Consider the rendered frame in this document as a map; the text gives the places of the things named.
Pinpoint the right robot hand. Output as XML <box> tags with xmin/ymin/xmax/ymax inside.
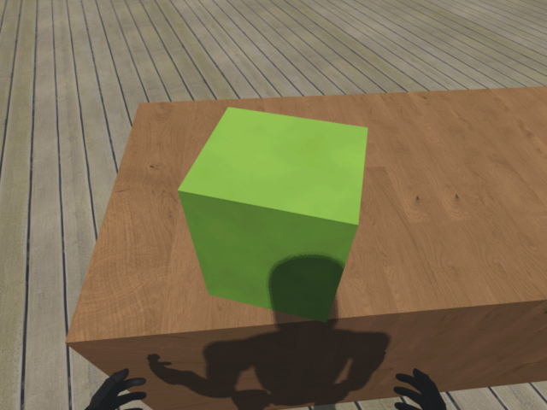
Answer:
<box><xmin>394</xmin><ymin>368</ymin><xmax>447</xmax><ymax>410</ymax></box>

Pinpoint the carton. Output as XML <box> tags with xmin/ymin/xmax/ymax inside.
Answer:
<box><xmin>178</xmin><ymin>107</ymin><xmax>368</xmax><ymax>323</ymax></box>

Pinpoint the left robot hand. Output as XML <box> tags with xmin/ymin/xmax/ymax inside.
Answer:
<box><xmin>85</xmin><ymin>369</ymin><xmax>146</xmax><ymax>410</ymax></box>

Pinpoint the pedestal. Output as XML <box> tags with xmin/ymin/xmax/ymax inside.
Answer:
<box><xmin>65</xmin><ymin>86</ymin><xmax>547</xmax><ymax>410</ymax></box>

